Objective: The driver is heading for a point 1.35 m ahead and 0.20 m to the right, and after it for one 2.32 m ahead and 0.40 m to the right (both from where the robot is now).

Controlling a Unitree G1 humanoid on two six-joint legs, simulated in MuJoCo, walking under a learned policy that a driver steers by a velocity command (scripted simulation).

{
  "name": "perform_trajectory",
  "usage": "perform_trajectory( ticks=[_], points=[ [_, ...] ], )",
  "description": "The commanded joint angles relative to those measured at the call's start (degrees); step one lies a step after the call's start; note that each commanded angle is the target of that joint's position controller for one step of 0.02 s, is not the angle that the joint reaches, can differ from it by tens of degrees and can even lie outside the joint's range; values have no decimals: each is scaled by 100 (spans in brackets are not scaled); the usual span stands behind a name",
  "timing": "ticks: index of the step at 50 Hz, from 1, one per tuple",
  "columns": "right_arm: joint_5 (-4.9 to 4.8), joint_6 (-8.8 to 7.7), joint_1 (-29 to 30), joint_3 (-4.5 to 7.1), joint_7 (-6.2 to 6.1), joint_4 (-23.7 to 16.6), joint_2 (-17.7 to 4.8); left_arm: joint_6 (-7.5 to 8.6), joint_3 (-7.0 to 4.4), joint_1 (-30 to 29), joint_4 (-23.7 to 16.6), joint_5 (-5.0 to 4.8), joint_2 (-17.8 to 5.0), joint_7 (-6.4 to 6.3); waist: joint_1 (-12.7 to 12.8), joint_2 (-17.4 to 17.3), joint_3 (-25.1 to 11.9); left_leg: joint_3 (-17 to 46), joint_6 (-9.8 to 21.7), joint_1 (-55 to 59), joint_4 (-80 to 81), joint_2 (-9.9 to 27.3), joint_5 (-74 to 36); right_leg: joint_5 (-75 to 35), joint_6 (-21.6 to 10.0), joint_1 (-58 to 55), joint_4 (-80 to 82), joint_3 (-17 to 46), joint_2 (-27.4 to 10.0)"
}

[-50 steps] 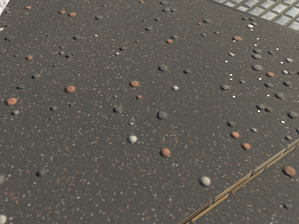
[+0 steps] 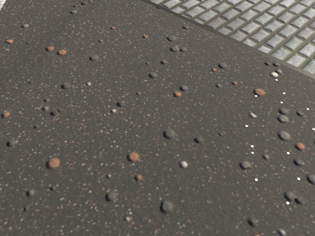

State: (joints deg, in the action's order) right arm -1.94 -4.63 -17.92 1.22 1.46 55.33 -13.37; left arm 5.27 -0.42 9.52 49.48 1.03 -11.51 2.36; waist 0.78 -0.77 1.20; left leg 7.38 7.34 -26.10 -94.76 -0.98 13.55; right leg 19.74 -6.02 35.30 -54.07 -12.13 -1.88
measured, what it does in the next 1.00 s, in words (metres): climbs: left foot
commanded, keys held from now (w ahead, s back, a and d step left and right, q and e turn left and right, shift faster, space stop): w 0.58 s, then w+e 0.42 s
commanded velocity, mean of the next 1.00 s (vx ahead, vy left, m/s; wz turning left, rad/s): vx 0.50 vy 0.00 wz -0.13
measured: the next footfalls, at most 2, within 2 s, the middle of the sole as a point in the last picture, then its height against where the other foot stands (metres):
left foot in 0.50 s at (127, 232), level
right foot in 1.06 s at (189, 167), level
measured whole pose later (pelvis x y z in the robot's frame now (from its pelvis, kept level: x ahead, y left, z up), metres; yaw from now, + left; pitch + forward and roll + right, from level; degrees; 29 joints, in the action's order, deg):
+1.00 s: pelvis +0.58 +0.03 +0.05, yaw -11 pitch +2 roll +2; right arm 0.1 -4.6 -19.4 3.3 -1.5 55.5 -13.1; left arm 3.0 -2.9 4.1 46.9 -1.3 -12.0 2.9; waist -3.2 1.5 1.1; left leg -14.1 -0.2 6.9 -12.8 -1.7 21.4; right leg 1.0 -4.5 37.7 -37.9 -2.0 -4.2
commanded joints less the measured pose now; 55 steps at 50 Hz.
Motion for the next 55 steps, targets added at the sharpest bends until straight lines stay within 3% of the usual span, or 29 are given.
perform_trajectory(
  ticks=[1, 2, 3, 5, 7, 9, 11, 15, 19, 22, 23, 24, 25, 26, 27, 28, 29, 30, 31, 32, 34, 37, 41, 47, 50, 52, 53, 54, 55],
  points=[
    [-89, 120, 36, -184, -17, -917, 384, 116, 137, 414, 476, 86, 357, 184, -494, 38, -30, 199, 534, -1467, -1077, 429, -142, 108, -292, -558, 3441, 2345, -1244],
    [-99, 176, 20, -251, -65, -922, 524, 131, 140, 386, 556, 19, 413, 159, -592, 99, 79, 341, 535, -1623, -686, 396, -285, -284, -208, -516, 3607, 1802, -1047],
    [-108, 232, -120, -241, -102, -886, 358, 178, 134, 305, 479, 7, 267, 142, -728, 144, 124, 326, 398, -1595, 194, 455, -424, -425, -231, -442, 3897, 1490, -972],
    [110, 274, 217, -162, -132, -952, -81, 271, 130, 325, 526, 57, 52, 109, -676, 420, 265, -84, 152, -1478, 1298, 413, -1227, -1150, -293, -279, 4459, 824, -713],
    [234, 210, 569, -102, -117, -1000, -303, 319, 91, 737, 684, -14, -208, -62, -511, 493, 212, -401, -129, -1538, 2198, 521, -1765, -1586, -399, -769, 4744, 775, -646],
    [198, 139, 1036, -73, -40, -1036, -337, 326, 29, 1172, 816, -78, -468, -214, -278, 382, 114, -637, -328, -1840, 3155, 674, -2172, -1753, -446, -1715, 4853, 910, -730],
    [130, 92, 1669, -59, 19, -1144, -285, 295, -27, 1520, 879, -86, -626, -254, 41, 287, 79, -743, -423, -2181, 3959, 738, -2311, -1764, -460, -2639, 4947, 1116, -949],
    [53, 42, 2374, -23, 99, -1271, -207, 155, -119, 1848, 921, -99, -759, -249, 380, 351, 282, -819, -489, -2583, 5183, 744, -1928, -1581, -540, -3967, 4993, 1307, -1367],
    [24, 10, 2785, -26, 201, -1373, -154, 7, -208, 1954, 964, -133, -791, -204, 510, 472, 538, -997, -421, -2239, 6093, 627, -1395, -2001, -488, -4497, 4769, 1055, -1457],
    [61, -28, 2550, 30, 261, -1346, -316, -75, -313, 1831, 972, -181, -1019, -209, 312, 742, 403, -1221, -229, -1192, 6609, 325, -985, -3728, -343, -4536, 4211, 900, -1443],
    [76, -49, 2147, 109, 253, -1241, -482, -106, -349, 1763, 964, -196, -1122, -227, 91, 870, 132, -1302, -138, -597, 6713, 149, -900, -4672, -283, -4594, 3781, 879, -1429],
    [84, -66, 1313, 240, 225, -971, -692, -160, -372, 1595, 936, -186, -1159, -246, -342, 896, -316, -1450, 3, 403, 6913, -65, -1039, -5323, -150, -4495, 2914, 687, -1234],
    [85, -63, 330, 408, 153, -672, -1037, -172, -348, 1538, 831, -156, -1099, -255, -732, 842, -946, -1241, 170, 2004, 6679, 78, -1205, -5042, 27, -3686, 1829, 617, -1008],
    [214, -23, -703, 541, 56, -436, -1499, -137, -252, 1576, 597, -79, -801, -238, -944, -57, -1836, 525, 638, 4109, 6507, 1354, -941, -2996, 251, -1878, -143, 596, -498],
    [219, -12, -696, 526, 30, -410, -1597, 17, -32, 2036, 593, -142, -62, -182, -547, -1498, -2481, 3193, 1466, 5217, 7493, 2462, -241, 895, 567, -132, -2033, 1184, 533],
    [190, -26, -377, 388, 9, -456, -1123, 178, -172, 1628, 525, -288, -626, -167, -642, -958, -2147, 2923, 1150, 4775, 7728, 2228, -273, 937, 437, 336, -2679, 2050, 205],
    [193, -41, -21, 307, -27, -540, -803, 279, -246, 1094, 340, -437, -907, -151, -546, -745, -1404, 1830, 879, 3975, 7715, 1995, -903, 546, 343, 498, -2705, 1930, -52],
    [229, -98, 302, 255, -7, -578, -666, 301, -258, 898, 327, -417, -897, -192, -348, -220, -986, 1144, 712, 3112, 7878, 1866, -1598, 103, 322, 309, -2404, 1842, -306],
    [251, -152, 452, 158, 26, -536, -287, 223, -338, 698, 325, -355, -934, -245, -219, -43, -686, 563, 428, 2619, 8026, 1552, -1946, -227, 245, 114, -2067, 1847, -484],
    [304, -195, 434, 164, 17, -487, -346, 129, -338, 1005, 348, -369, -782, -234, -40, -422, -657, 268, 485, 2296, 8178, 1567, -2092, -453, 255, -208, -1969, 1926, -547],
    [286, -263, 334, 196, -22, -364, -392, -35, -347, 1179, 419, -349, -578, -235, 78, -409, -387, -165, 496, 1982, 8399, 1452, -2201, -548, 280, -235, -1745, 1904, -598],
    [300, -282, 244, 246, -121, -272, -560, -174, -373, 605, 179, -310, -539, -251, 41, -205, 71, -600, 467, 1744, 8666, 1469, -2250, -903, 420, 396, -1268, 1907, -653],
    [328, -247, 186, 291, -218, -288, -704, -147, -363, -73, -110, -246, -487, -175, -117, -129, 255, -1185, 281, 1864, 8812, 1329, -2126, -2065, 440, 598, 248, 1754, -559],
    [195, -73, -341, 380, -313, -139, -831, -129, -294, -1110, -643, -230, -361, 30, -476, -54, 460, -1680, 133, 3057, 8512, 1664, -2698, -2173, 220, 879, 1546, 1142, -392],
    [160, 52, -93, 459, -360, -262, -1044, -151, -394, -974, -833, -245, -553, 132, -192, -333, 187, -1928, -56, 3364, 7721, 1739, -4761, -1433, -34, 215, 1687, 711, -9],
    [162, 163, 175, 501, -425, -405, -1189, -162, -610, 136, -656, -214, -954, 138, 424, -525, -399, -2018, -278, 3144, 6044, 1550, -6186, -1231, -254, -1189, 1858, 458, 499],
    [121, 159, 298, 487, -433, -509, -1192, -155, -787, 945, -493, -177, -1312, 57, 857, -313, -810, -2080, -570, 2404, 4629, 1220, -5311, -2098, -455, -2552, 2468, 778, 521],
    [369, 61, -43, 332, -384, -722, -643, -183, -884, 1210, -449, -95, -1895, -86, 466, 1123, -1384, -1958, -897, 538, 2589, 535, -379, -4394, -932, -4392, 2048, 2602, -788],
    [288, -129, -534, 177, -275, -890, -367, -133, -859, 1062, -711, -18, -2031, -47, 152, 1508, -2656, -743, -1069, -971, 925, -457, 2610, -4576, -2211, -5793, 2791, 5574, -2042]
  ],
)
